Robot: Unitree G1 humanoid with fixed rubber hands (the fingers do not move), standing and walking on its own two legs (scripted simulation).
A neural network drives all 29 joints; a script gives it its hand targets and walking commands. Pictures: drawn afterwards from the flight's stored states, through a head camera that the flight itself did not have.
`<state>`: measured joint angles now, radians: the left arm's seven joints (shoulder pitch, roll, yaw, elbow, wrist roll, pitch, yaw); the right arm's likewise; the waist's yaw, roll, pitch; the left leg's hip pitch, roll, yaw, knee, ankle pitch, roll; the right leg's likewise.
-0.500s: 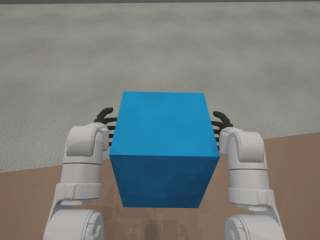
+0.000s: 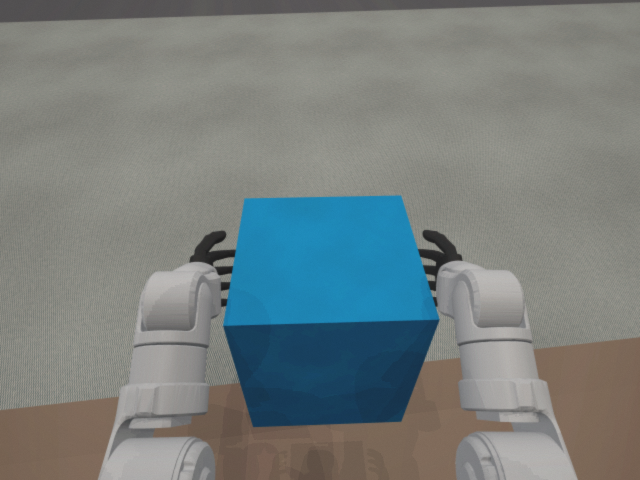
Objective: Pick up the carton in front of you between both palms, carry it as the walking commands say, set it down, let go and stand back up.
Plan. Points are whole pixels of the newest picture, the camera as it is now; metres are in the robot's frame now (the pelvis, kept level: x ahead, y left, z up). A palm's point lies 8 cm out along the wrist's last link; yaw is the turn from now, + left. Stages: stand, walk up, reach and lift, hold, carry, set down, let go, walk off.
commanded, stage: carry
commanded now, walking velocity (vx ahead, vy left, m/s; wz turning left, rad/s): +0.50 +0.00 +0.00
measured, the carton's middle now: (325, 313) +0.35 +0.00 +0.02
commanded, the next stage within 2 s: none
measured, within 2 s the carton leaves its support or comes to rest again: neither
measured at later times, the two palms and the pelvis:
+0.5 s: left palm (223, 141) +0.66 +0.18 +0.09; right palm (393, 142) +0.65 -0.12 +0.10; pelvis +0.30 +0.03 -0.04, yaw -2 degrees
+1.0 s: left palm (263, 80) +0.96 +0.14 +0.07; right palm (391, 84) +0.95 -0.16 +0.07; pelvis +0.60 +0.01 -0.06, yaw +0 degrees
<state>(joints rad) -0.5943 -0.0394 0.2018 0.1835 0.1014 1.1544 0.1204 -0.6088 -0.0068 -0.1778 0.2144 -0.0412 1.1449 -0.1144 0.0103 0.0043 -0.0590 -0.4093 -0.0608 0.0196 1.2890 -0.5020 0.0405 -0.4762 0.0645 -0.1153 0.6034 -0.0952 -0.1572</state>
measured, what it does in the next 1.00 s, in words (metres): goes down: left foot 0.04 m lower, then right foot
